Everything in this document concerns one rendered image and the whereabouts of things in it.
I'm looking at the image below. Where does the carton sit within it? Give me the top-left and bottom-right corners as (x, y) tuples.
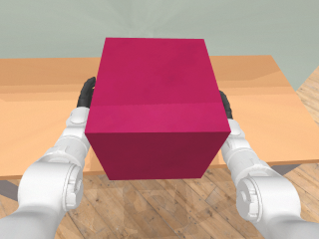
(84, 37), (231, 180)

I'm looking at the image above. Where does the robot right forearm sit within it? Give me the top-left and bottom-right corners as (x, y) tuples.
(220, 119), (301, 213)

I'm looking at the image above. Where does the robot left hand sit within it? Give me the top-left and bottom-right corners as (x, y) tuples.
(76, 77), (96, 109)

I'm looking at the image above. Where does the robot left upper arm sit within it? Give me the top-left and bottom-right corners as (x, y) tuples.
(0, 161), (84, 239)

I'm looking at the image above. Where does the robot right hand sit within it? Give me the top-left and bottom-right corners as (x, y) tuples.
(219, 91), (233, 120)

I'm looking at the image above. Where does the robot right upper arm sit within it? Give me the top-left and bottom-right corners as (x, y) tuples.
(235, 176), (319, 239)

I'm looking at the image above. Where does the robot left forearm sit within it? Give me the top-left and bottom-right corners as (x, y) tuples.
(17, 107), (91, 205)

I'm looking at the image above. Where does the table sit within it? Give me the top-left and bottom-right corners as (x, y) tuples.
(0, 55), (319, 202)

